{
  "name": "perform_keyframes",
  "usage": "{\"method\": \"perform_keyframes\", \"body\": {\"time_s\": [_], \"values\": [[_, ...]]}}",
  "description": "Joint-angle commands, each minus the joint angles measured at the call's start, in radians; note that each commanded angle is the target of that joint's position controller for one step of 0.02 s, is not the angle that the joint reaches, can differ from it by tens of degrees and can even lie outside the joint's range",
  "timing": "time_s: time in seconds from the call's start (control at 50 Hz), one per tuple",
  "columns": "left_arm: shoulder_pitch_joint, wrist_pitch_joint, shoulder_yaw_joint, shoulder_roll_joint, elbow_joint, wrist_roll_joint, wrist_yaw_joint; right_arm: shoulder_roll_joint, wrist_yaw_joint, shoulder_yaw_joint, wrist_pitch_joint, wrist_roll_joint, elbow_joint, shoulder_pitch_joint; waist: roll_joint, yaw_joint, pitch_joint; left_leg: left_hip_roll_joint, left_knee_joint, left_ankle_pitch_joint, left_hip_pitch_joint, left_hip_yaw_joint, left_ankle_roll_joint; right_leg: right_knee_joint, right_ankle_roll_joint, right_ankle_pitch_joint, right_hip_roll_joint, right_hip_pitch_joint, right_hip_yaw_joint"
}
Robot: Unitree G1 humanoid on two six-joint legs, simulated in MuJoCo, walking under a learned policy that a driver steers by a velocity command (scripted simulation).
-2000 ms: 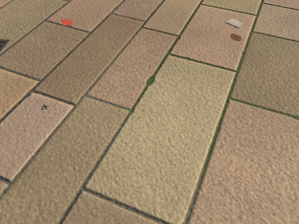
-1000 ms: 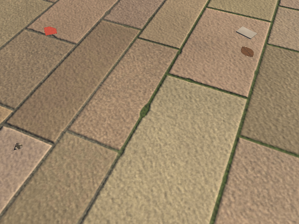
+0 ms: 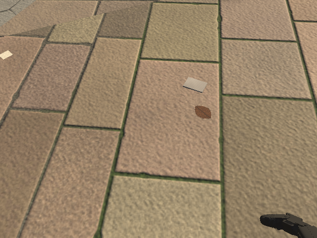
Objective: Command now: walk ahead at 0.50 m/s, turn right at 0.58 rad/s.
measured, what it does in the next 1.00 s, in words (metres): walks ahead: left foot, then right foot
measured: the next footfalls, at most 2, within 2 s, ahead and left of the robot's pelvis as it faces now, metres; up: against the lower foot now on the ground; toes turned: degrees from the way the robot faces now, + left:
left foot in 0.08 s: +0.22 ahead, +0.12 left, +0.00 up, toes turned -4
right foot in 0.56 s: +0.41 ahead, -0.13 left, +0.00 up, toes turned -14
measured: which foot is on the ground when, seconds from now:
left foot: up 0.00-0.06, down 0.08-0.58, up 0.60-0.92, down 0.94-1.00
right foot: down 0.00-0.08, up 0.10-0.54, down 0.56-1.00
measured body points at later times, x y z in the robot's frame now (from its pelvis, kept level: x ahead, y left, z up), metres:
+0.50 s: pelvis +0.25 +0.01 +0.00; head +0.28 +0.00 +0.45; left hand +0.50 +0.18 -0.10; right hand +0.15 -0.23 -0.13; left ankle +0.18 +0.12 -0.74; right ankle +0.36 -0.14 -0.71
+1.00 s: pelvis +0.34 -0.03 +0.00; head +0.34 -0.03 +0.45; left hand +0.44 +0.19 -0.15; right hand +0.33 -0.27 -0.15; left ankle +0.37 +0.08 -0.74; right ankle +0.37 -0.12 -0.74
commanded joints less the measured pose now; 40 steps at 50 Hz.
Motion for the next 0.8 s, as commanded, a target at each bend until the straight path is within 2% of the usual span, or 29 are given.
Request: {"method": "perform_keyframes", "body": {"time_s": [0.02,0.04,0.06,0.08,0.1,0.12,0.14,0.16,0.2,0.22,0.26,0.3,0.34,0.4,0.44,0.5,0.52,0.54,0.56,0.58,0.6,0.62,0.64,0.66,0.68,0.7,0.74,0.8], "values": [[-0.019,-0.009,0.039,0.18,-0.057,0.005,0.013,-0.118,-0.007,-0.027,-0.031,0.008,-0.08,-0.008,-0.12,-0.082,-0.005,-0.047,-0.113,-0.061,0.148,0.004,0.036,0.091,-0.052,0.72,-0.265,-0.029,0.18],[-0.046,-0.013,0.041,0.19,-0.066,0.004,0.007,-0.143,-0.017,-0.039,-0.038,0.01,-0.046,0.104,-0.111,-0.127,-0.059,-0.076,-0.138,-0.088,0.313,0.016,0.054,0.193,-0.03,0.814,-0.238,-0.064,0.17],[-0.067,-0.021,0.041,0.189,-0.072,-0.005,-0.005,-0.174,-0.029,-0.052,-0.051,0.005,-0.01,0.251,-0.063,-0.2,-0.142,-0.041,-0.19,-0.054,0.527,-0.007,0.083,0.379,-0.007,0.781,-0.18,-0.137,0.128],[-0.058,-0.03,0.024,0.126,-0.108,-0.018,-0.014,-0.247,-0.049,-0.069,-0.057,-0.019,-0.004,0.412,0.037,-0.247,-0.296,0.188,-0.2,-0.239,0.769,-0.228,0.128,0.644,0.009,0.476,-0.123,-0.274,0.066],[0.086,-0.022,0.01,0.044,-0.123,-0.049,-0.009,-0.314,-0.05,-0.085,-0.043,-0.034,-0.015,0.391,0.266,-0.159,-0.394,0.438,-0.294,-0.262,0.962,-0.672,0.254,0.905,0.038,-0.26,0.027,-0.568,-0.051],[0.061,-0.006,0.02,0.142,-0.1,-0.007,0.001,-0.232,-0.044,-0.081,-0.029,-0.014,-0.022,0.335,0.13,-0.139,-0.297,0.407,-0.332,-0.418,0.842,-0.731,0.258,0.993,0.027,-0.193,-0.073,-0.665,-0.062],[-0.025,0.0,0.024,0.148,-0.104,0.006,-0.008,-0.143,-0.041,-0.061,-0.028,-0.004,-0.034,0.268,0.024,-0.134,-0.147,0.353,-0.363,-0.411,0.686,-0.557,0.231,0.979,0.032,-0.085,-0.113,-0.663,-0.075],[-0.074,0.004,0.022,0.13,-0.115,0.008,-0.017,-0.105,-0.036,-0.05,-0.031,-0.005,-0.029,0.237,-0.012,-0.124,-0.076,0.301,-0.392,-0.296,0.584,-0.415,0.206,0.939,0.041,-0.028,-0.143,-0.642,-0.089],[-0.09,0.024,0.019,0.105,-0.122,0.025,-0.036,-0.092,-0.035,-0.044,-0.043,-0.001,0.002,0.266,0.057,-0.103,-0.035,0.228,-0.429,-0.124,0.482,-0.242,0.173,0.893,0.054,-0.001,-0.175,-0.593,-0.104],[-0.089,0.032,0.016,0.09,-0.127,0.026,-0.043,-0.094,-0.03,-0.045,-0.055,0.004,0.018,0.291,0.072,-0.097,-0.039,0.218,-0.435,-0.042,0.467,-0.203,0.176,0.884,0.056,0.007,-0.172,-0.579,-0.109],[-0.119,0.039,0.01,0.072,-0.142,0.026,-0.05,-0.098,-0.02,-0.047,-0.076,0.013,0.043,0.329,0.067,-0.091,-0.041,0.217,-0.454,0.057,0.472,-0.147,0.192,0.856,0.059,0.035,-0.169,-0.609,-0.103],[-0.183,0.038,0.003,0.064,-0.164,0.028,-0.057,-0.104,-0.016,-0.05,-0.082,0.012,0.063,0.356,0.061,-0.096,-0.023,0.215,-0.484,0.069,0.482,-0.1,0.203,0.798,0.067,0.096,-0.174,-0.665,-0.097],[-0.263,0.034,-0.005,0.061,-0.19,0.026,-0.061,-0.102,-0.012,-0.048,-0.08,0.01,0.083,0.382,0.056,-0.107,-0.001,0.196,-0.502,0.084,0.49,-0.047,0.2,0.694,0.078,0.163,-0.178,-0.697,-0.112],[-0.385,0.024,-0.027,0.037,-0.226,0.025,-0.071,-0.113,-0.009,-0.049,-0.074,0.016,0.106,0.411,0.056,-0.126,0.013,0.163,-0.504,0.132,0.471,0.031,0.183,0.488,0.087,0.263,-0.187,-0.625,-0.19],[-0.438,0.016,-0.04,0.024,-0.234,0.024,-0.069,-0.123,-0.011,-0.049,-0.068,0.018,0.129,0.445,0.053,-0.142,0.023,0.162,-0.463,0.308,0.48,0.061,0.174,0.387,0.086,0.276,-0.175,-0.555,-0.246],[-0.431,0.002,-0.043,0.036,-0.224,0.023,-0.052,-0.139,-0.016,-0.049,-0.055,0.018,0.168,0.49,0.08,-0.14,-0.004,0.179,-0.352,0.53,0.566,0.063,0.151,0.3,0.061,0.243,-0.143,-0.474,-0.258],[-0.39,-0.004,-0.041,0.045,-0.206,0.027,-0.045,-0.144,-0.02,-0.05,-0.049,0.02,0.175,0.486,0.089,-0.123,-0.02,0.175,-0.294,0.574,0.589,0.061,0.139,0.254,0.046,0.235,-0.127,-0.424,-0.257],[-0.295,-0.015,-0.036,0.055,-0.167,0.035,-0.038,-0.142,-0.024,-0.049,-0.041,0.027,0.181,0.477,0.069,-0.078,-0.058,0.149,-0.18,0.581,0.587,0.078,0.118,0.16,0.028,0.296,-0.106,-0.306,-0.259],[-0.195,-0.028,-0.025,0.092,-0.128,0.052,-0.03,-0.123,-0.027,-0.042,-0.04,0.034,0.181,0.493,0.026,-0.045,-0.125,0.111,-0.04,0.459,0.517,0.101,0.091,0.124,0.011,0.443,-0.146,-0.132,-0.229],[-0.072,-0.038,-0.012,0.161,-0.111,0.068,-0.019,-0.081,-0.033,-0.027,-0.042,0.037,0.14,0.501,-0.096,-0.012,-0.253,0.066,0.203,0.013,0.34,0.142,0.06,0.208,-0.032,0.894,-0.392,0.109,-0.014],[-0.064,-0.023,0.006,0.212,-0.102,0.027,-0.012,0.003,-0.034,-0.008,-0.026,0.073,0.16,0.664,-0.284,-0.068,-0.429,-0.061,0.49,-0.624,0.171,0.101,0.041,0.237,-0.224,1.253,-0.617,0.303,0.229],[-0.079,-0.011,0.001,0.159,-0.108,-0.023,-0.011,-0.094,-0.046,-0.035,-0.001,0.047,0.183,0.598,-0.127,-0.048,-0.402,-0.033,0.518,-0.595,0.164,-0.006,0.042,0.204,-0.215,1.188,-0.549,0.2,0.162],[-0.164,-0.009,-0.016,0.114,-0.111,-0.024,-0.007,-0.077,-0.042,-0.034,0.004,0.037,0.159,0.518,-0.138,-0.078,-0.259,-0.014,0.502,-0.555,0.126,-0.009,0.041,0.142,-0.186,1.073,-0.499,0.08,0.084],[-0.233,-0.007,-0.032,0.063,-0.115,-0.015,-0.003,-0.056,-0.042,-0.03,0.008,0.023,0.162,0.482,-0.108,-0.107,-0.156,0.013,0.446,-0.495,0.133,-0.01,0.035,0.086,-0.146,0.961,-0.45,-0.039,0.037],[-0.272,-0.007,-0.039,0.043,-0.115,-0.015,0.004,-0.053,-0.039,-0.032,0.018,0.011,0.167,0.472,-0.115,-0.135,-0.105,0.028,0.391,-0.447,0.179,-0.01,0.025,0.045,-0.117,0.909,-0.412,-0.133,-0.011],[-0.29,-0.007,-0.045,0.032,-0.109,-0.011,0.009,-0.036,-0.036,-0.029,0.032,0.001,0.184,0.5,-0.119,-0.159,-0.101,0.026,0.354,-0.403,0.264,0.002,0.015,0.021,-0.096,0.884,-0.383,-0.215,-0.058],[-0.291,-0.015,-0.045,0.04,-0.095,0.0,0.008,-0.007,-0.035,-0.025,0.051,0.004,0.207,0.526,-0.107,-0.18,-0.126,0.007,0.296,-0.365,0.355,0.021,0.006,0.003,-0.095,0.85,-0.36,-0.277,-0.103],[-0.279,-0.013,-0.044,0.053,-0.066,0.007,0.005,-0.003,-0.047,-0.022,0.071,0.003,0.21,0.464,-0.132,-0.166,-0.109,0.004,0.141,-0.332,0.386,0.031,0.008,-0.028,-0.085,0.56,-0.338,-0.318,-0.108]]}}
Velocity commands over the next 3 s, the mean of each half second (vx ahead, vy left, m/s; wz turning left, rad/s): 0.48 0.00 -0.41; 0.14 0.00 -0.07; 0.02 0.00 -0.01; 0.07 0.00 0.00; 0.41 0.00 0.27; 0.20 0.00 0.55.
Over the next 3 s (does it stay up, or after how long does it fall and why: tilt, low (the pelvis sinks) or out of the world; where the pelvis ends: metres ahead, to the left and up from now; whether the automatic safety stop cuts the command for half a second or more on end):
stays up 0.77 -0.10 0.00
